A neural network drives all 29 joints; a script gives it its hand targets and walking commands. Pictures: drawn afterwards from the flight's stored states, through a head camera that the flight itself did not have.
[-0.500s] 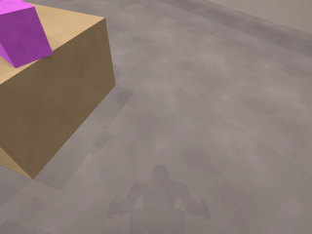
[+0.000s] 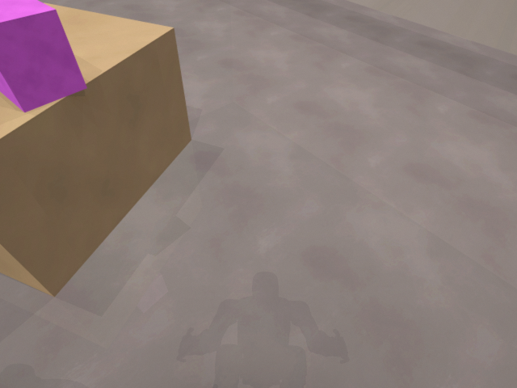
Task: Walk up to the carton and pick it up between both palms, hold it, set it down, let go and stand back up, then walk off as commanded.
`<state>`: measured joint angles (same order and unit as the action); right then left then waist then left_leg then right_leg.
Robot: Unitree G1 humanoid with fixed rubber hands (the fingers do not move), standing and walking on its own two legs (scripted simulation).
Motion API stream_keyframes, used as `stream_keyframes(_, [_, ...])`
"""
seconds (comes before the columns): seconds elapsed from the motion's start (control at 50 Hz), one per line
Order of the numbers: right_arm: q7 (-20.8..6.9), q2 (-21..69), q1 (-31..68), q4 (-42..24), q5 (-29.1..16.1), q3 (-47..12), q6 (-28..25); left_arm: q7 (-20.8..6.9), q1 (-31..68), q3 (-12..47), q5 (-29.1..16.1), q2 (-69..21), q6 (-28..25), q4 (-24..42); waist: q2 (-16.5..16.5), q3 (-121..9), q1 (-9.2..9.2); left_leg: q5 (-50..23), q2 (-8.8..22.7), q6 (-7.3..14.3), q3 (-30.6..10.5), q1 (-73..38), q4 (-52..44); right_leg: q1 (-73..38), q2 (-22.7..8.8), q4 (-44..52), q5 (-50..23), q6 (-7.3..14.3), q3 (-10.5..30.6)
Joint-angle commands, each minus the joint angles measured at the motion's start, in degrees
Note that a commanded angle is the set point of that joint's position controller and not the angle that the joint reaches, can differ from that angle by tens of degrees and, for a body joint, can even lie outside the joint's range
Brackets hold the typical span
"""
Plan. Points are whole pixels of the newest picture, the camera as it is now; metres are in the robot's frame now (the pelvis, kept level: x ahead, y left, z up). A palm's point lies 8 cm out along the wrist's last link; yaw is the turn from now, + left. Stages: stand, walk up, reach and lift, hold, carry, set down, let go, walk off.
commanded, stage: stand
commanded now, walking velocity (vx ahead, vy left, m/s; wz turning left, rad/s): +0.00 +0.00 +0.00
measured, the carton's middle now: (24, 52) +1.04 +0.76 +0.02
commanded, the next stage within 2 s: walk up in 1.20 s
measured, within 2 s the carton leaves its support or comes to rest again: neither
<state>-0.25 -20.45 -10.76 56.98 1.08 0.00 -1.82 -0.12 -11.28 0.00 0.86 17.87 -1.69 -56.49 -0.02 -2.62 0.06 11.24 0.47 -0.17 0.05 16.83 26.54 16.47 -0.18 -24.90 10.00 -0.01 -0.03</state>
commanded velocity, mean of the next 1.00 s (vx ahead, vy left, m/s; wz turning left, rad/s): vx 0.00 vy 0.00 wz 0.00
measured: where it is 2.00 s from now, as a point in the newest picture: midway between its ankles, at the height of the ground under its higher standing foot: outside the picture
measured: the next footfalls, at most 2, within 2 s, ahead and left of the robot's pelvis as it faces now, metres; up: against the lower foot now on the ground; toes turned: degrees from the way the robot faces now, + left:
left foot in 1.68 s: +0.10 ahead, +0.20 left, +0.00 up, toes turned +15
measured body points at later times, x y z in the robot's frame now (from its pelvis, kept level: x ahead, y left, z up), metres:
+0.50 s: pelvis +0.00 +0.00 +0.00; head +0.00 +0.00 +0.45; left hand +0.08 +0.28 -0.13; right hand +0.09 -0.30 -0.12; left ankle +0.03 +0.12 -0.74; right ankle +0.03 -0.13 -0.74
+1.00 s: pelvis +0.00 +0.00 +0.00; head +0.00 +0.00 +0.45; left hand +0.08 +0.28 -0.13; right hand +0.09 -0.30 -0.12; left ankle +0.03 +0.12 -0.74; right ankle +0.03 -0.13 -0.74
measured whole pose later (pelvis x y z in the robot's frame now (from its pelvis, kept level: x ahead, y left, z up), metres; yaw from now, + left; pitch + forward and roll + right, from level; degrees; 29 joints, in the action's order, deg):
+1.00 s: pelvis +0.00 +0.00 +0.00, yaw +0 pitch +1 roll +0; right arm -0.2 -20.5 -10.7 57.1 1.2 0.0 -1.7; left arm -0.1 -11.3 0.0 0.8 17.9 -1.7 -56.7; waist -0.1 -2.6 0.1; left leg 11.2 0.5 -0.2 0.1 16.7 26.4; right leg 16.4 -0.2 -24.7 10.0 0.0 0.0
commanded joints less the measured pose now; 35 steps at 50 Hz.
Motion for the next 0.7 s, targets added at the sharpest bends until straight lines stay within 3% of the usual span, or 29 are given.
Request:
stream_keyframes(0.0, [0.28, -12.38, 1.02, -0.03, -0.09, 2.7, -1.34, -0.17, 1.67, -2.3, 0.0, 12.88, -1.56, 0.43, -4.9, -2.42, 0.27, 0.85, 6.78, 2.26, -6.02, -5.6, -6.88, -6.23, -7.73, 6.03, 0.46, 2.04, 7.28])
stream_keyframes(0.02, [0.01, -12.27, 1.94, 0.21, 0.04, 2.62, -1.22, 0.19, 2.61, -2.52, 0.16, 13.9, -1.27, 0.21, -2.53, -2.6, -0.49, -0.53, 6.52, 1.85, -4.71, -6.28, -6.67, -5.72, -7.35, 5.47, -0.73, 1.89, 7.17])
stream_keyframes(0.04, [0.22, -10.92, 1.98, -0.44, -0.25, 2.21, -1.25, 0.17, 2.59, -2.58, -0.26, 12.76, -1.34, 1.49, -3.22, -1.14, 0.04, -0.87, 6.72, 1.95, -5.76, -4.53, -6.48, -5.68, -6.9, 5.4, -3.22, 1.89, 6.69])
stream_keyframes(0.06, [-0.09, -10.68, -0.37, 0.39, -0.25, 2.02, -1.16, 0.23, 1.67, -2.88, -0.12, 14.44, -1.27, 0.74, -2.65, -0.65, -0.91, -1.97, 6.37, 1.96, -5.3, -6.34, -6.19, -4.92, -7.13, 4.9, -3.36, 1.64, 7.04])
stream_keyframes(0.08, [0.11, -11.13, 1.54, 0.08, 0.04, 2.03, -1.15, 0.12, 1.39, -2.7, -0.49, 13.76, -1.36, 0.63, -1.3, -2.22, -0.08, -2.29, 6.91, 2.44, -5.63, -6.38, -6.14, -5.28, -6.87, 5.07, -1.68, 1.79, 7.08])
stream_keyframes(0.12, [-0.02, -11.57, 2.39, 0.16, -0.28, 2.16, -1.36, 0.14, 2.14, -3.09, -0.14, 14.74, -1.13, 0.21, -1.51, -0.2, -0.36, 0.74, 7.23, 2.44, -6.12, -4.25, -7.34, -5.31, -6.86, 5.67, -0.18, 1.88, 6.74])
stream_keyframes(0.14, [0.03, -10.71, 2.96, -0.24, -0.29, 2.17, -1.07, -0.18, 1.97, -2.93, 0.04, 14.61, -1.01, 0.19, -5.33, -0.47, 0.18, 1.11, 7.36, 2.54, -7.02, -4.11, -8.02, -5.53, -6.47, 4.94, 2.14, 1.68, 5.89])
stream_keyframes(0.16, [-0.09, -10.77, 2.31, -0.08, -0.29, 1.81, -0.92, -0.23, 1.74, -3.22, 0.01, 13.87, -0.89, 0.51, -2.79, -1.15, 0.67, 1.49, 6.65, 2.17, -6.0, -4.42, -6.84, -5.39, -6.33, 6.1, 1.91, 1.45, 6.69])
stream_keyframes(0.22, [0.01, -11.25, 1.63, -0.41, 0.01, 2.14, -1.18, 0.16, 2.64, -2.98, 0.18, 13.86, -1.06, 0.57, -3.4, -0.12, -1.14, 2.15, 6.6, 2.28, -6.11, -4.41, -7.76, -3.72, -6.49, 5.6, 3.45, 2.06, 6.37])
stream_keyframes(0.26, [-0.32, -10.91, 1.86, -0.26, 0.34, 2.4, -1.16, 0.03, 1.83, -2.77, -0.03, 13.71, -1.29, 0.29, -2.01, -1.8, -0.61, 0.02, 6.47, 2.15, -5.46, -5.92, -7.0, -5.58, -6.35, 4.76, -0.13, 1.83, 6.23])
stream_keyframes(0.3, [-0.1, -11.82, 2.15, -0.46, 0.36, 2.4, -1.24, -0.29, 1.11, -2.35, -0.13, 13.04, -1.21, 0.54, -3.61, -0.43, 0.29, 0.39, 6.97, 2.29, -5.91, -4.41, -6.93, -5.61, -7.23, 5.3, 0.1, 1.98, 7.01])
stream_keyframes(0.32, [-0.15, -10.93, 2.26, -0.37, -0.19, 2.09, -1.12, 0.13, 2.45, -2.26, 0.15, 13.32, -1.06, 0.67, -2.97, -2.03, -0.37, 1.4, 6.97, 2.25, -5.84, -4.99, -7.61, -5.86, -7.13, 5.26, 1.29, 2.36, 6.46])
stream_keyframes(0.34, [0.09, -10.74, 1.75, -0.42, -0.05, 1.86, -1.5, 0.2, 2.39, -2.55, -0.08, 12.69, -1.13, 1.02, -4.83, -0.16, -0.01, 1.22, 6.4, 2.35, -6.3, -4.02, -8.31, -5.34, -6.19, 5.19, 1.73, 1.83, 6.22])
stream_keyframes(0.38, [0.04, -12.98, 1.98, 0.41, 0.17, 2.28, -1.05, 0.18, 1.81, -2.53, -0.28, 12.98, -0.91, 0.51, -1.21, -1.93, 0.28, 1.16, 6.96, 2.29, -6.05, -5.88, -7.04, -4.81, -6.63, 5.89, 1.98, 1.56, 6.49])
stream_keyframes(0.44, [0.14, -12.3, 1.58, 0.08, 0.03, 2.71, -1.04, -0.03, 1.64, -2.68, -0.08, 14.38, -1.08, -0.17, -4.48, -0.92, -0.55, -0.06, 6.8, 2.37, -5.46, -6.37, -6.51, -4.63, -6.87, 5.92, 2.22, 1.72, 6.71])
stream_keyframes(0.46, [0.25, -12.79, 1.71, -0.05, -0.08, 2.9, -1.1, -0.1, 2.03, -2.36, 0.22, 12.33, -1.29, 0.68, -4.65, -0.67, 0.68, 1.32, 6.68, 2.38, -5.68, -4.36, -6.4, -5.24, -7.06, 6.47, 0.85, 1.69, 6.81])
stream_keyframes(0.48, [-0.1, -11.22, 0.75, 0.37, -0.08, 2.51, -1.08, 0.1, 2.67, -2.95, 0.35, 14.5, -1.41, 0.36, -3.46, -1.85, -0.86, 1.03, 6.36, 2.36, -5.26, -6.05, -6.92, -5.51, -7.01, 6.39, 2.81, 1.97, 7.45])
stream_keyframes(0.5, [-0.25, -10.77, 1.38, -0.3, -0.09, 1.96, -0.97, 0.24, 3.2, -3.11, 0.31, 14.51, -1.31, 1.34, -5.32, -1.29, -0.9, -0.23, 6.71, 2.47, -5.5, -5.7, -6.85, -4.9, -6.72, 5.73, 2.16, 1.83, 6.81])
stream_keyframes(0.52, [-0.02, -10.42, 1.23, -0.55, 0.12, 1.87, -1.18, 0.16, 2.2, -3.0, -0.08, 13.57, -1.39, 1.07, -2.68, -1.58, -0.65, -0.03, 6.81, 2.65, -5.39, -5.22, -5.73, -5.01, -7.36, 6.56, 0.95, 2.18, 7.57])
stream_keyframes(0.54, [-0.22, -10.45, 2.61, -0.67, 0.1, 2.02, -1.19, 0.45, 3.77, -2.7, 0.16, 13.59, -1.4, 0.86, -2.97, 0.16, -1.65, 1.04, 6.56, 2.18, -5.37, -5.57, -6.85, -3.43, -7.41, 7.28, 2.13, 2.19, 7.8])
stream_keyframes(0.56, [0.0, -10.7, 0.92, 0.09, -0.27, 2.09, -1.45, 0.13, 3.18, -2.81, -0.28, 13.59, -1.48, 1.08, -5.67, -1.76, -0.91, 0.38, 6.7, 2.37, -5.84, -5.28, -6.85, -5.16, -7.22, 6.55, 2.83, 1.94, 6.68])
stream_keyframes(0.58, [-0.1, -13.08, 2.66, 0.3, 0.1, 2.55, -1.2, 0.29, 3.12, -2.67, 0.09, 12.79, -1.34, 1.08, -3.23, -0.93, -0.33, 1.07, 6.64, 2.48, -5.55, -5.13, -6.46, -4.61, -6.91, 6.68, 2.78, 1.61, 7.12])
stream_keyframes(0.6, [-0.1, -11.88, 1.63, 0.14, -0.06, 2.35, -0.83, 0.07, 2.74, -2.73, 0.12, 14.11, -1.23, 0.83, -3.52, -0.67, -1.27, 1.28, 6.85, 2.43, -5.45, -6.02, -6.87, -4.16, -7.24, 6.88, 3.53, 2.1, 6.98])
stream_keyframes(0.68, [0.02, -12.28, 3.88, -0.14, 0.23, 2.64, -1.26, 0.22, 1.7, -2.66, -0.07, 12.93, -1.22, 0.23, -3.41, -3.32, 0.21, -0.28, 7.02, 2.65, -5.99, -6.79, -6.05, -6.29, -6.94, 6.22, 1.11, 1.5, 6.75])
